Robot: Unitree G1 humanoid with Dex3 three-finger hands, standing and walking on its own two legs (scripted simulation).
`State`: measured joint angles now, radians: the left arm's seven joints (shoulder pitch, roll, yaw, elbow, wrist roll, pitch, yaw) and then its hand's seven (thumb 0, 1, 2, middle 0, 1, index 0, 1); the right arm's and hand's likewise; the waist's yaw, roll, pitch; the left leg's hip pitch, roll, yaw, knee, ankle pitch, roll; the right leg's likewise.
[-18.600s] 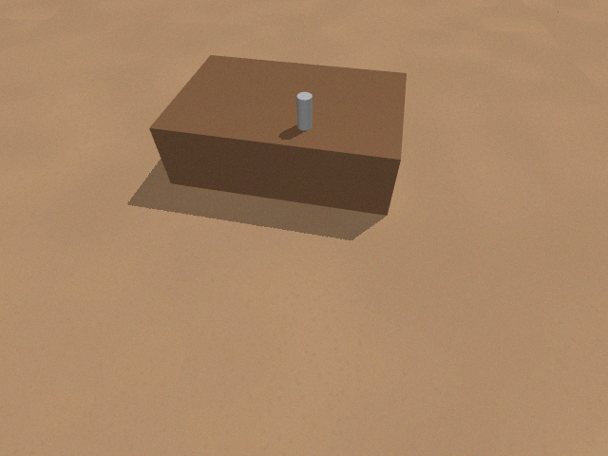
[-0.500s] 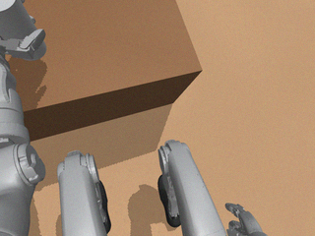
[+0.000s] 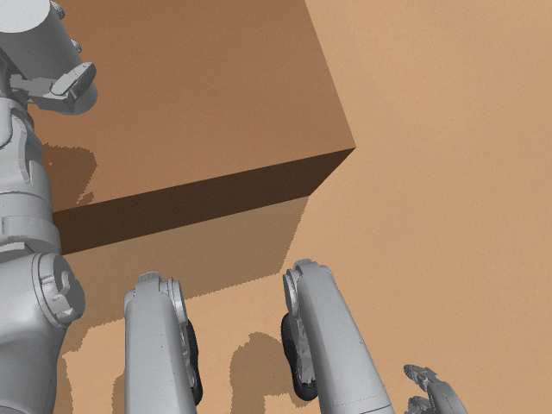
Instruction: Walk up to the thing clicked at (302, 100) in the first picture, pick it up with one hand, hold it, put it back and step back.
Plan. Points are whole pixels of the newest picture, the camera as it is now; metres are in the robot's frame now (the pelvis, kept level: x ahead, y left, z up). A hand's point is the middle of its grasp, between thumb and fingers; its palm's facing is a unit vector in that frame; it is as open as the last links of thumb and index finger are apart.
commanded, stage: settle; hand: left
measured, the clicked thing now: (47, 57) +0.55 +0.23 +0.03
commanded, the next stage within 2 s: lift in 0.20 s
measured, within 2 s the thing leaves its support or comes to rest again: neither
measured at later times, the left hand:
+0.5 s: hand (36, 44) +0.54 +0.23 +0.06, palm faces +0.17 -0.99 -0.03, open 8.9 cm
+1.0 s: hand out of the picture +0.47 +0.23 +0.16, palm faces +0.17 -0.98 -0.04, open 8.9 cm
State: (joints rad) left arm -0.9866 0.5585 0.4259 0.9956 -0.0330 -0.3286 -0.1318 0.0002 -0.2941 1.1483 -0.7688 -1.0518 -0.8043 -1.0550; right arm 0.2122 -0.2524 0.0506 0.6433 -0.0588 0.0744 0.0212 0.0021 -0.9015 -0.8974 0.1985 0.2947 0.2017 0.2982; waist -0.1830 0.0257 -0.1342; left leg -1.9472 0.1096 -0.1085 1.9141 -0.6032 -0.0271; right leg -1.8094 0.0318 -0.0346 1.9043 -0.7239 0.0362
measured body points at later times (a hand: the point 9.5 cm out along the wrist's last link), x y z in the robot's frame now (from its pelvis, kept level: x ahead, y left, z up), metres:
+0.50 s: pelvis +0.01 +0.00 +0.03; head +0.21 +0.05 +0.43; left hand +0.53 +0.28 +0.06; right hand +0.07 -0.26 -0.09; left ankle +0.08 +0.14 -0.44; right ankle +0.06 -0.14 -0.44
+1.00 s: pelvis +0.03 +0.01 +0.13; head +0.17 +0.05 +0.55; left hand +0.46 +0.29 +0.16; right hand +0.13 -0.24 +0.01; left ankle +0.08 +0.14 -0.44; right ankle +0.06 -0.14 -0.44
